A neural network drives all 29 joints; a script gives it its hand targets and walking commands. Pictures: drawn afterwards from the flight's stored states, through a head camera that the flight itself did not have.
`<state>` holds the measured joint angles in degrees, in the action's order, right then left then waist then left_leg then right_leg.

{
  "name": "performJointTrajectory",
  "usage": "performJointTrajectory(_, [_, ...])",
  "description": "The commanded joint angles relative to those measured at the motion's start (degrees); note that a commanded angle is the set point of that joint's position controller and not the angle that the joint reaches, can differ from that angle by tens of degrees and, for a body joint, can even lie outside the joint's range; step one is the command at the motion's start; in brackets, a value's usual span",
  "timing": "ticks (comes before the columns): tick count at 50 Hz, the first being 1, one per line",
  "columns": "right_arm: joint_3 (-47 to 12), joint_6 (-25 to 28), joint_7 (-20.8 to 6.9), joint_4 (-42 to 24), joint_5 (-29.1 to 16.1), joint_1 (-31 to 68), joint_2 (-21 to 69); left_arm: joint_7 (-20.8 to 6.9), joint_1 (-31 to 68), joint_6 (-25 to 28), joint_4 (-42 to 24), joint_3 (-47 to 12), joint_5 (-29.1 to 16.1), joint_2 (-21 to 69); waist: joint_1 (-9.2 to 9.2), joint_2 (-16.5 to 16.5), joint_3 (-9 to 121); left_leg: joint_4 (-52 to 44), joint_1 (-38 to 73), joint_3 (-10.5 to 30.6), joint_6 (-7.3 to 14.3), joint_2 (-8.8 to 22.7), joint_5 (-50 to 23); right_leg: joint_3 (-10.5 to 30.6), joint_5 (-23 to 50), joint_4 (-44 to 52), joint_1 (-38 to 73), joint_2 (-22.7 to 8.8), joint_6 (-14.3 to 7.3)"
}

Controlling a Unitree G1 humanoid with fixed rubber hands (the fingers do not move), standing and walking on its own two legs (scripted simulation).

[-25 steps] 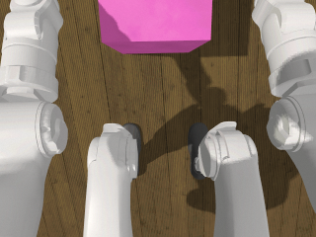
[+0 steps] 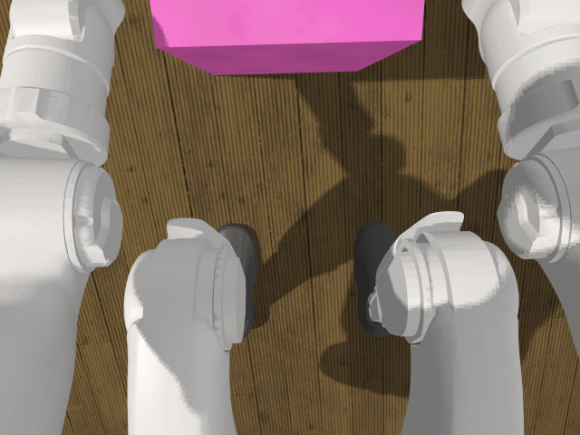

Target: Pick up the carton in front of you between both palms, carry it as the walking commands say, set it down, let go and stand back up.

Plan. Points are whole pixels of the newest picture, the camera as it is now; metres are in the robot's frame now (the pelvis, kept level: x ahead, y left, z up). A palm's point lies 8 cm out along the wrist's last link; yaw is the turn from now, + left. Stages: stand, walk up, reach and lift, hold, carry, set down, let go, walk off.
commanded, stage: reach and lift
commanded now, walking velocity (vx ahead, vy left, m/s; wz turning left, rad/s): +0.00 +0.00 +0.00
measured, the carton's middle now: out of the picture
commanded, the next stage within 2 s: none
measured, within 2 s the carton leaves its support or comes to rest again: leaves its support in 0.68 s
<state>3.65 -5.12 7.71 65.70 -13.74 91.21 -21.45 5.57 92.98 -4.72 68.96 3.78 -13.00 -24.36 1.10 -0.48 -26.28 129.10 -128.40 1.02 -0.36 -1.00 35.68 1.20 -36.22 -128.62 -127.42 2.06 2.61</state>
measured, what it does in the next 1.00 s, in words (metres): rises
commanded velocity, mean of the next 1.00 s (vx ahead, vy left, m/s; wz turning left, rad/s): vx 0.00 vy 0.00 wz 0.00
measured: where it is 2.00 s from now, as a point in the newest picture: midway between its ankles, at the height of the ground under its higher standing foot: (307, 297)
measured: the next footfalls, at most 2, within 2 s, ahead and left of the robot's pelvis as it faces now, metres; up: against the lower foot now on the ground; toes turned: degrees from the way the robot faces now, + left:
none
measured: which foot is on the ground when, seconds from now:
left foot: down 0.00-1.00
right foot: down 0.00-1.00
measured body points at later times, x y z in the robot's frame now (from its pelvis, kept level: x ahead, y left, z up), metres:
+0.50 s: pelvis -0.01 +0.00 +0.00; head +0.37 +0.01 +0.22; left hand +0.58 +0.18 -0.17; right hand +0.58 -0.13 -0.18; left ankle +0.10 +0.12 -0.33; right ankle +0.10 -0.13 -0.33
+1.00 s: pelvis -0.02 -0.01 +0.07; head +0.27 +0.02 +0.42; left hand +0.52 +0.19 +0.00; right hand +0.53 -0.12 +0.00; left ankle +0.10 +0.12 -0.33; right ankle +0.10 -0.13 -0.33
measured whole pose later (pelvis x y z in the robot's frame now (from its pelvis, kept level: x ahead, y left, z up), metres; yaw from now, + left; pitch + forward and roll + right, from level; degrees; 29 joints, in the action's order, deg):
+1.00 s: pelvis -0.02 -0.01 +0.07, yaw +2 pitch +39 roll -1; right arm 27.5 -21.3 5.4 47.9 10.2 72.7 -3.8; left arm 3.2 73.1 -23.0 48.6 24.0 8.5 -8.1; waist 1.0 -0.5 -1.6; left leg 111.9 -121.8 3.8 -2.8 -4.7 28.9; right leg 2.6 -30.8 -112.2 -120.4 3.9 3.2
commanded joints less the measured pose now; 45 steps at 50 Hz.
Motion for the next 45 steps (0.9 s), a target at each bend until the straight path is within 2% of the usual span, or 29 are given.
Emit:
performJointTrajectory(1, [1.5, 1.0, -0.2, -3.3, 1.1, 14.1, -5.1, -0.4, 13.9, 0.9, -3.8, 1.2, 1.0, -5.9, -0.01, 1.1, 72.4, -9.9, 37.9, -1.8, -1.1, -1.0, -26.5, -4.0, 23.3, 9.0, 30.1, 1.0, -0.2])
performJointTrajectory(6, [2.8, 1.1, -0.5, -2.7, 2.7, 15.5, -4.5, -1.1, 16.0, 1.1, -4.3, 1.3, 1.6, -5.0, -0.6, 1.7, 69.8, -10.7, 35.2, -1.9, -1.2, -0.9, -23.2, -3.4, 21.6, 9.8, 30.3, 1.1, -0.5])
performJointTrajectory(11, [0.4, 0.9, -1.0, -4.3, 1.8, 20.2, 1.3, -1.6, 20.2, 0.8, -5.0, -1.3, 0.7, 0.1, 0.33, 1.1, 69.3, -11.4, 35.3, -2.2, -1.2, -1.3, -21.2, -3.6, 20.4, 10.4, 33.8, 1.8, -0.7])
performJointTrajectory(13, [1.2, 0.7, -1.1, -4.2, 3.0, 21.1, 2.4, -1.7, 21.0, 0.6, -4.6, 0.0, 2.2, 1.0, 0.61, 0.8, 68.5, -11.6, 36.0, -2.3, -1.1, -1.7, -20.4, -3.8, 20.0, 10.6, 34.9, 2.1, -0.6])
performJointTrajectory(14, [0.5, 0.5, -1.6, -4.8, 3.8, 22.7, 6.3, -2.7, 22.8, 0.2, -5.0, -1.5, 1.9, 6.4, -0.32, 0.7, 68.4, -11.4, 36.2, -2.2, -1.0, -2.1, -20.3, -3.7, 19.9, 10.7, 35.9, 2.5, -0.9])
performJointTrajectory(15, [-1.2, 0.0, -3.6, -5.7, 3.8, 26.2, 16.6, -4.7, 26.0, -0.4, -5.8, -3.6, 1.5, 16.7, -0.66, 1.0, 68.1, -11.2, 36.4, -2.1, -0.8, -2.6, -20.0, -3.7, 19.7, 10.2, 35.8, 3.2, -1.3])
performJointTrajectory(18, [-3.3, -2.6, -11.6, -6.2, 6.4, 31.7, 43.5, -12.7, 30.7, -3.0, -7.3, -6.0, 4.0, 43.5, -0.25, 1.0, 61.1, -10.6, 33.3, -3.0, -0.7, -4.1, -17.4, -4.1, 17.0, 9.2, 32.5, 4.6, -1.7])
performJointTrajectory(21, [-2.5, -5.2, -16.7, -8.9, 7.8, 29.9, 53.9, -18.2, 27.2, -5.7, -10.2, -4.9, 5.7, 54.5, 0.19, 0.2, 57.7, -10.0, 28.9, -4.5, 0.2, -4.7, -16.4, -4.8, 16.2, 8.8, 30.0, 5.0, -2.4])
performJointTrajectory(24, [-3.9, -6.6, -18.4, -11.4, 6.7, 29.5, 57.8, -20.2, 26.6, -7.2, -13.2, -5.2, 5.4, 58.4, 0.7, -0.9, 59.4, -9.4, 28.7, -4.6, 0.9, -4.9, -17.7, -5.0, 17.5, 8.0, 29.7, 4.9, -2.8])
performJointTrajectory(27, [-7.4, -7.7, -18.3, -15.5, 4.4, 31.4, 59.7, -20.4, 28.3, -8.2, -17.5, -8.7, 2.8, 60.5, 0.61, -1.2, 67.4, -9.1, 33.1, -4.4, 1.0, -4.9, -20.2, -5.3, 19.3, 7.6, 32.3, 4.9, -3.1])
performJointTrajectory(29, [-10.2, -8.1, -18.0, -19.7, 2.6, 33.2, 61.9, -19.9, 30.0, -8.6, -21.8, -11.7, 0.7, 62.5, 0.58, -0.7, 77.6, -9.0, 38.6, -4.4, 0.7, -5.0, -24.8, -5.6, 23.1, 7.4, 35.4, 5.0, -3.1])
performJointTrajectory(32, [-14.0, -8.7, -16.8, -29.7, 0.0, 35.6, 67.3, -18.4, 33.6, -9.4, -33.2, -15.5, -2.2, 65.6, 1.29, -0.3, 104.3, -9.3, 50.4, -5.2, 0.1, -5.5, -36.9, -6.4, 34.3, 7.7, 45.5, 6.0, -2.8])
performJointTrajectory(34, [-14.9, -9.8, -16.1, -36.0, -0.8, 35.8, 70.3, -17.0, 35.8, -10.6, -41.8, -16.7, -2.3, 68.1, 1.76, 0.9, 123.0, -10.2, 58.5, -5.9, -0.2, -6.2, -45.1, -6.6, 40.8, 9.0, 48.3, 6.8, -2.4])
performJointTrajectory(36, [-15.9, -11.1, -14.7, -40.2, -0.1, 35.8, 72.2, -14.9, 36.7, -11.9, -47.6, -18.3, -2.1, 69.6, 2.7, 2.5, 136.4, -11.0, 66.0, -6.1, -0.7, -6.8, -48.7, -7.3, 40.7, 9.9, 48.1, 7.2, -1.7])
performJointTrajectory(37, [-15.9, -11.9, -14.2, -40.9, 0.3, 34.6, 72.2, -14.3, 35.6, -12.8, -48.9, -18.6, -1.8, 69.6, 3.0, 2.9, 139.2, -12.2, 67.4, -6.4, -0.9, -7.0, -47.1, -7.5, 39.3, 11.0, 49.1, 7.3, -1.4])
performJointTrajectory(39, [-16.3, -13.6, -14.2, -39.5, 1.4, 32.3, 71.7, -14.1, 31.7, -14.4, -47.3, -18.6, 0.2, 69.4, 3.59, 2.2, 135.9, -14.8, 65.3, -7.3, -1.3, -7.4, -41.8, -8.0, 35.9, 14.0, 49.4, 7.5, -1.1])
performJointTrajectory(41, [-16.3, -14.5, -14.9, -35.7, 3.1, 30.2, 71.9, -14.8, 27.8, -15.5, -42.3, -17.8, 2.4, 71.2, 3.09, 1.2, 123.0, -17.6, 59.9, -6.9, -1.6, -7.5, -35.6, -8.0, 30.1, 17.5, 45.7, 7.5, -1.0])
performJointTrajectory(42, [-15.4, -14.5, -15.3, -33.4, 4.2, 29.4, 72.1, -15.2, 26.4, -15.8, -39.5, -17.2, 3.4, 72.9, 2.12, 1.8, 115.7, -18.9, 56.6, -6.5, -1.8, -7.5, -32.4, -7.7, 26.9, 19.1, 43.4, 7.4, -1.1])
performJointTrajectory(45, [-7.6, -14.3, -16.1, -26.6, 10.2, 25.1, 73.8, -16.7, 22.0, -16.3, -30.7, -11.9, 7.2, 77.9, -1.94, 3.6, 94.2, -23.4, 45.1, -5.6, -1.9, -7.4, -20.8, -6.8, 18.0, 23.2, 35.3, 7.4, -2.1])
